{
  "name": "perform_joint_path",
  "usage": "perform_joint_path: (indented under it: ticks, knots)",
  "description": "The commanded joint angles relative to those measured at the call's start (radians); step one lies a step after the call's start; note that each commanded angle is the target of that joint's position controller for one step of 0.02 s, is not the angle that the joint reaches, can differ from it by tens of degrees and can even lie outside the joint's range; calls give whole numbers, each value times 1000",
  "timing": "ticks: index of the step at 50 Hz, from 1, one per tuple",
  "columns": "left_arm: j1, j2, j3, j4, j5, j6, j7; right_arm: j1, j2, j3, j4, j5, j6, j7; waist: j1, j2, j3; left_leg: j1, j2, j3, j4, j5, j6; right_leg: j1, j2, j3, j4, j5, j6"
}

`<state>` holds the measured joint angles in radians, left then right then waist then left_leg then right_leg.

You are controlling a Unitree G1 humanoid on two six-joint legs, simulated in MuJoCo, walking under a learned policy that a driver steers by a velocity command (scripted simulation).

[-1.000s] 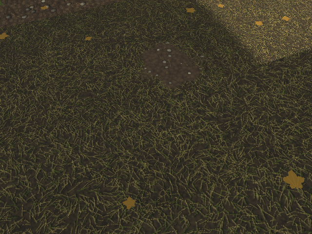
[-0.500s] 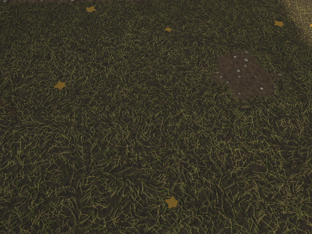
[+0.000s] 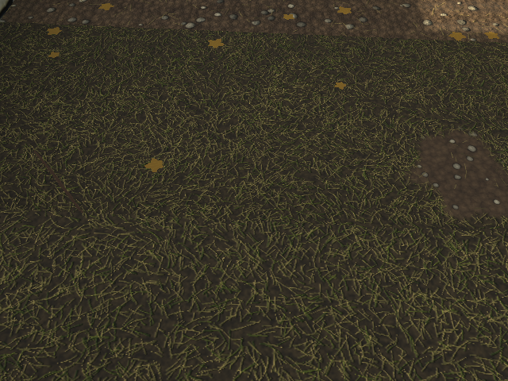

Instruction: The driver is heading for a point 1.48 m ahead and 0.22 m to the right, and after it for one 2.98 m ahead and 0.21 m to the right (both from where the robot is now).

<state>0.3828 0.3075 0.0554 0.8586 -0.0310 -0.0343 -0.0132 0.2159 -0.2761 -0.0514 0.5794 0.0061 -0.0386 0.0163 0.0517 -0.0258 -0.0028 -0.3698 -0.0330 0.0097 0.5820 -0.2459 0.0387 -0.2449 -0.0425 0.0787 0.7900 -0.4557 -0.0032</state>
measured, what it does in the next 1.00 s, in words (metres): goes down: right foot, then left foot 0.17 m lower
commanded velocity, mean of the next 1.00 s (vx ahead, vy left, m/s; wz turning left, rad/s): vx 0.47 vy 0.00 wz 0.01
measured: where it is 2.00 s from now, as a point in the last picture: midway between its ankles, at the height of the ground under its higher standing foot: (256, 322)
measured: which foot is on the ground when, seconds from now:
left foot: down 0.00-0.38, up 0.40-0.88, down 0.90-1.00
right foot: up 0.00-0.36, down 0.38-0.90, up 0.92-1.00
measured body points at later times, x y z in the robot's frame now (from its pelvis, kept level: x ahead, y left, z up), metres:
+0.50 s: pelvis +0.24 -0.03 -0.02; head +0.25 -0.03 +0.43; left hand +0.34 +0.25 -0.12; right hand +0.33 -0.30 -0.13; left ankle +0.13 +0.11 -0.63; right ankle +0.25 -0.12 -0.73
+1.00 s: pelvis +0.55 +0.04 -0.17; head +0.58 +0.05 +0.28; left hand +0.52 +0.30 -0.31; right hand +0.71 -0.19 -0.28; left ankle +0.60 +0.12 -0.90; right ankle +0.38 -0.14 -0.66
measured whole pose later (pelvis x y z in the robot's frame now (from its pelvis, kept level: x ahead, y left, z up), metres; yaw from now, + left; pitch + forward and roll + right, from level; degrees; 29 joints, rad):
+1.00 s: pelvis +0.55 +0.04 -0.17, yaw +0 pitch +3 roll +0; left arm 0.44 0.25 0.03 0.87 -0.06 -0.06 0.01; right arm 0.14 -0.20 -0.03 0.78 -0.01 -0.06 0.06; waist 0.06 -0.02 0.01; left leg -0.42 -0.05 0.03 0.56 -0.22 0.05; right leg -0.48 0.02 0.17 1.74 -0.70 0.01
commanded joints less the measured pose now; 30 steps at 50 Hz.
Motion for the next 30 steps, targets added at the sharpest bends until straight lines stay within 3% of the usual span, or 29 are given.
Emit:
perform_joint_path:
  ticks: [1, 3, 5, 8, 9, 11, 12, 13, 15, 16, 17, 18, 19, 20, 21, 22, 23, 24, 25, 26, 27, 28, 29, 30]
  knots:
    - [-134, 144, 25, -136, -14, -62, -3, 263, -173, -53, 0, -7, -19, 2, -142, 211, -12, 519, 372, -647, -346, -324, 232, -644, -18, 21, 420, 26, -45]
    - [-150, 122, 25, -123, 16, -67, 1, 188, -131, -39, -4, -11, -24, 3, -105, 139, 36, 417, 291, -463, -356, -63, 204, -603, -64, 7, 348, 156, -46]
    - [-143, 98, 22, -110, 23, -56, -5, 159, -112, -32, 6, -11, -24, -3, -74, 154, 29, 348, 245, -340, -371, 194, 182, -518, -81, -7, 268, 228, -30]
    - [-213, 63, 7, -129, 32, -43, -4, 153, -130, -37, 45, 2, -27, -17, -63, 100, 48, 265, 211, -207, -404, 341, 170, -453, -65, -28, 61, 346, 0]
    - [-276, 39, -2, -155, 42, -46, -6, 157, -143, -40, 64, 2, -26, -26, -77, 105, 56, 237, 189, -173, -404, 389, 157, -415, -45, -48, -10, 418, 3]
    - [-314, 14, -12, -167, 41, -50, -12, 181, -159, -45, 101, -4, -25, -32, -79, 130, 23, 173, 159, -107, -396, 415, 154, -276, 2, -85, -78, 534, 15]
    - [-320, 22, -12, -171, 34, -49, -14, 187, -163, -46, 112, -3, -27, -30, -79, 135, 24, 155, 162, -99, -398, 397, 157, -239, 13, -89, -92, 545, 15]
    - [-244, 63, 8, -132, 32, -55, -21, 201, -168, -50, 119, -24, -35, -28, -62, 125, -39, 168, 226, -120, -346, 444, 176, -179, 6, -71, 76, 660, 6]
    - [-262, 87, 16, -145, 27, -65, -41, 186, -138, -42, 120, -6, -37, -20, -52, 87, -5, 268, 251, -138, -278, 454, 176, -306, -15, -46, 82, 541, -32]
    - [-297, 84, 17, -163, 29, -70, -48, 191, -133, -41, 123, -4, -31, -18, -56, 81, 21, 306, 262, -153, -246, 492, 171, -341, -13, -55, 70, 462, -52]
    - [-279, 86, 21, -166, 32, -73, -55, 169, -135, -40, 121, -5, -22, -19, -33, 86, 23, 303, 256, -144, -194, 590, 156, -292, 3, -75, 38, 398, -72]
    - [-182, 107, 34, -136, 36, -76, -56, 129, -141, -42, 105, -1, -12, -21, 15, 85, -16, 234, 227, -113, -92, 712, 142, -115, 52, -129, 11, 355, -90]
    - [52, 140, 58, -72, 26, -80, -60, 61, -151, -39, 90, 19, -17, -18, 138, 96, -101, 121, 175, -89, 155, 776, 130, 158, 83, -161, -44, 401, -113]
    - [221, 204, 80, -26, 30, -81, -55, 61, -132, -33, 73, 26, -30, -19, 204, -27, -156, -98, 80, -66, 524, 522, 75, 404, -1, -65, -145, 426, -179]
    - [169, 204, 63, -50, 10, -82, -56, 181, -18, -3, 84, 11, -39, -16, 92, -233, -167, -321, -53, -123, 869, -339, 42, 449, -201, 292, -235, 314, -283]
    - [95, 176, 45, -92, -8, -80, -60, 248, -31, -1, 90, 47, -53, -10, 16, -271, -161, -424, -81, -222, 917, -384, 57, 398, -313, 589, -415, 383, -382]
    - [32, 148, 46, -85, -12, -81, -62, 148, -94, -19, 55, 81, -46, -17, -10, -169, -34, -549, -27, -192, 929, -278, 63, 297, -344, 639, -478, 268, -396]
    - [-34, 98, 30, -111, -4, -84, -68, 78, -132, -28, 45, 63, -27, -27, -27, -17, 19, -530, 27, -178, 890, -214, 61, 175, -338, 576, -451, 268, -375]
    - [-95, 76, 20, -124, 4, -87, -73, 76, -129, -32, 50, 36, -4, -33, -62, 39, 44, -449, 71, -173, 824, -158, 49, 35, -311, 485, -452, 302, -351]
    - [-129, 72, 15, -127, 9, -88, -68, 86, -113, -32, 46, 19, 13, -27, -92, 25, 49, -390, 101, -180, 735, -136, 40, -56, -271, 415, -462, 257, -327]
    - [-148, 84, 16, -117, 5, -85, -56, 73, -94, -28, 34, 14, 18, -17, -108, -6, 76, -369, 130, -167, 628, -107, 33, -100, -239, 347, -495, 218, -298]
    - [-122, 108, 21, -97, 12, -84, -32, -1, -72, -12, 3, 6, 2, -19, -89, 10, 80, -336, 126, -122, 525, -46, 25, -117, -197, 273, -518, 294, -271]
    - [-86, 151, 33, -81, 37, -86, -15, 3, -50, -8, 21, -10, -12, -11, -78, 22, 42, -337, 126, -97, 536, 119, 21, -80, -195, 240, -457, 372, -277]
    - [-62, 142, 30, -74, 37, -86, -1, -4, -47, -5, 23, -16, -23, -4, -70, 33, 17, -357, 127, -87, 495, 195, 23, -48, -178, 195, -433, 443, -266]
Keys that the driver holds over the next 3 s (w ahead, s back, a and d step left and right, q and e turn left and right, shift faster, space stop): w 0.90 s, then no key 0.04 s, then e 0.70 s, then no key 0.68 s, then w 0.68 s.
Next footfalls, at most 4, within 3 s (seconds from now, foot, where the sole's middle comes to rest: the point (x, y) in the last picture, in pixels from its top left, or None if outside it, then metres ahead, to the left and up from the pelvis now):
0.38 right None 0.29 -0.12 -0.76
0.90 left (229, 346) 0.64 0.12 -0.93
1.34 right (296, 303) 0.79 -0.08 -0.93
1.80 left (226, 294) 0.81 0.15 -0.93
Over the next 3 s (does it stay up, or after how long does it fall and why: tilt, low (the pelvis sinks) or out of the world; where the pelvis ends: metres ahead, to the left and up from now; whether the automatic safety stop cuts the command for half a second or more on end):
stays up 0.90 -0.06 -0.18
